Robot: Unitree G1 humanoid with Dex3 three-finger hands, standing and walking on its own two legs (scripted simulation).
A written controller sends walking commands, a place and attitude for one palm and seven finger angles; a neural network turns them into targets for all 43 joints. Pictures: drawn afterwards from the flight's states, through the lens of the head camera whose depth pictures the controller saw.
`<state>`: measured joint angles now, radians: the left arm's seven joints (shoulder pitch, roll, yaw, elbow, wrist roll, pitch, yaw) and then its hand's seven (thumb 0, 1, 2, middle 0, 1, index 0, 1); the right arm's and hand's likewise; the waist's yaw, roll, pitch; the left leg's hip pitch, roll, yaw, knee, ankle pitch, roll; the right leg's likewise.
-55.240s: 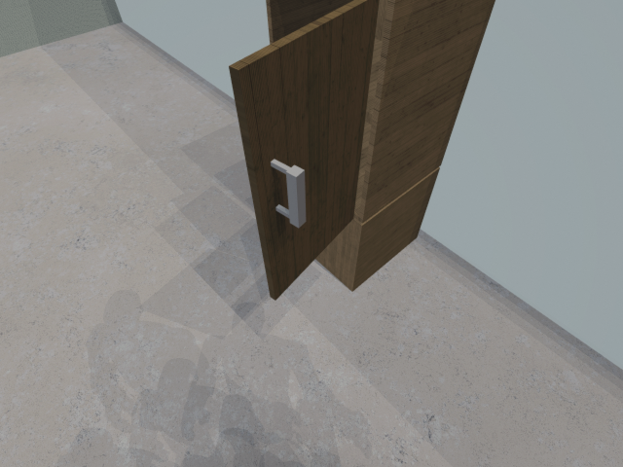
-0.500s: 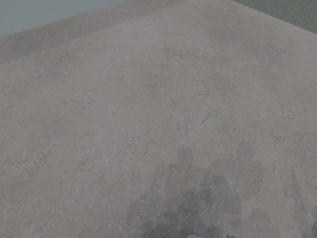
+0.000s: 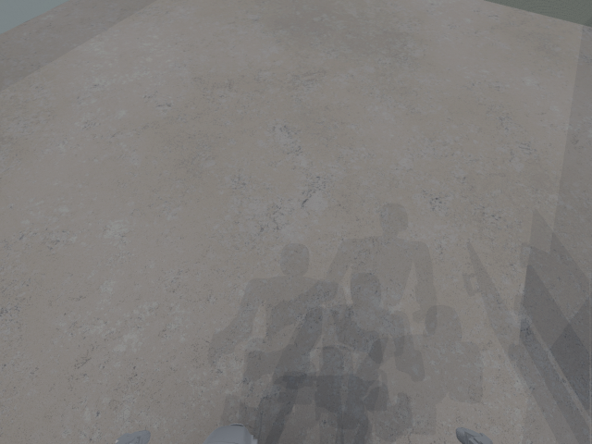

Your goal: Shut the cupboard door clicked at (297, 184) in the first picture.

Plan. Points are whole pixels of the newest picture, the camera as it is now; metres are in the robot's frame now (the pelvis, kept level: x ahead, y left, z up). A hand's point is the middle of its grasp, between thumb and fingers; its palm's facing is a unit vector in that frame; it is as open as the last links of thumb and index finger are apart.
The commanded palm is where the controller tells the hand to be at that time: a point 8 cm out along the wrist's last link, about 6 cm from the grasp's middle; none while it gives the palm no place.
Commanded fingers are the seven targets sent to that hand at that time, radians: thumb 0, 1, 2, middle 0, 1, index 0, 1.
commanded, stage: turn to face it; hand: left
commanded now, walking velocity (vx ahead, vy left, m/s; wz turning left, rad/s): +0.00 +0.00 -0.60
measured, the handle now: out of the picture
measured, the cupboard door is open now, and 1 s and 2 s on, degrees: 40 40 40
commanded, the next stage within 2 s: none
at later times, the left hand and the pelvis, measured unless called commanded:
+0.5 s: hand (207, 382) +0.21 +0.16 -0.15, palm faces -0.32 -0.91 -0.28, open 7.4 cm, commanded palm none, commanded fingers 0.00 0.90 0.90 -0.20 -0.30 -0.20 -0.30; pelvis +0.03 -0.01 -0.01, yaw -19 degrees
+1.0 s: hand (235, 346) +0.27 +0.12 -0.16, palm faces -0.57 -0.80 -0.21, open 7.4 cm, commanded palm none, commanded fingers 0.00 0.90 0.90 -0.20 -0.30 -0.20 -0.30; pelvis +0.07 +0.01 +0.01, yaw -37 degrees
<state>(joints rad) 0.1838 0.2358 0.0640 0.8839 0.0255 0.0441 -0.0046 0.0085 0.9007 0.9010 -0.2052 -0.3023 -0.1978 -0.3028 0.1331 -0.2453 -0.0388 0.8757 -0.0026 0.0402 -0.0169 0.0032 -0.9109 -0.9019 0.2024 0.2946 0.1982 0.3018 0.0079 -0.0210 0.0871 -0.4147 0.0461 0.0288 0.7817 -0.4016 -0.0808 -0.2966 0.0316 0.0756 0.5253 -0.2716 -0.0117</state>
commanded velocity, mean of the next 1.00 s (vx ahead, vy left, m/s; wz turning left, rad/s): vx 0.00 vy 0.00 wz -0.60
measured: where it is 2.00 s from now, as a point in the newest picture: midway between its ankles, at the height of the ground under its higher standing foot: outside the picture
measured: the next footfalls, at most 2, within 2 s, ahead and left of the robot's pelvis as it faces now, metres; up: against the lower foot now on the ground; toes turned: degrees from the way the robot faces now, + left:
left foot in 0.06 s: +0.06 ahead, +0.14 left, +0.00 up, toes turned +0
right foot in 0.40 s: +0.03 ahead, -0.13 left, +0.00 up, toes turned -20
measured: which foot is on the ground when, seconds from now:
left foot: up 0.00-0.04, down 0.06-0.40, up 0.42-0.72, down 0.74-1.00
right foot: down 0.00-0.06, up 0.08-0.38, down 0.40-0.74, up 0.76-1.00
